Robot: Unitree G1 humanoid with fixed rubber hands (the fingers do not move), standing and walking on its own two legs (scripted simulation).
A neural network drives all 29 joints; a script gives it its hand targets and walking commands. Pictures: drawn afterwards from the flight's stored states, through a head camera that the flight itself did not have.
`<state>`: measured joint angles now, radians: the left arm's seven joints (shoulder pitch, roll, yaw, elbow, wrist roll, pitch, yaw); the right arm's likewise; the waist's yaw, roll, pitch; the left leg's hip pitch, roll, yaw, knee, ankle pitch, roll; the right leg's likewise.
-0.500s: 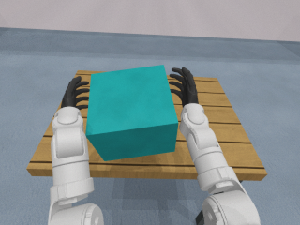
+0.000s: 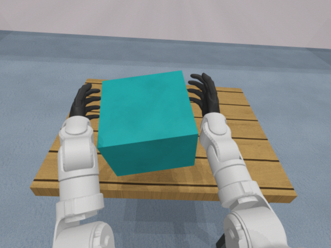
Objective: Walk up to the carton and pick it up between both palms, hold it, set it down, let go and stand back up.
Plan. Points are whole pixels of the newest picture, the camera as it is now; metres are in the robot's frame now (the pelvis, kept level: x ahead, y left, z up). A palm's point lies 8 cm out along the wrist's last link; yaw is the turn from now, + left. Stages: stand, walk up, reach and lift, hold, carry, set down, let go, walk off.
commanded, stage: hold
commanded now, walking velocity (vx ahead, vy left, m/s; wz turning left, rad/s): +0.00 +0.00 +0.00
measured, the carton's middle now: (149, 124) +0.39 +0.00 +0.12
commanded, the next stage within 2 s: none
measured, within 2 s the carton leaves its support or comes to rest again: neither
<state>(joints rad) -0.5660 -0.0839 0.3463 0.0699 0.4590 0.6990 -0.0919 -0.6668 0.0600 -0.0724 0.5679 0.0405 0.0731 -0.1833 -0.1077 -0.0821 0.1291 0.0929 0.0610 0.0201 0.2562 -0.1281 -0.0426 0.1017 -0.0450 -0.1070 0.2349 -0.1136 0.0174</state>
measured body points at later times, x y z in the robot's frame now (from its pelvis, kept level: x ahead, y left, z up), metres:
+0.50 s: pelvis +0.00 +0.00 +0.00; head -0.04 +0.03 +0.45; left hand +0.37 +0.15 +0.17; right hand +0.37 -0.14 +0.19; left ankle +0.03 +0.15 -0.75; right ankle +0.03 -0.13 -0.75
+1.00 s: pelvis -0.01 +0.00 +0.00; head -0.04 +0.03 +0.45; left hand +0.37 +0.16 +0.17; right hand +0.37 -0.13 +0.19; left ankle +0.03 +0.14 -0.75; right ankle +0.03 -0.13 -0.75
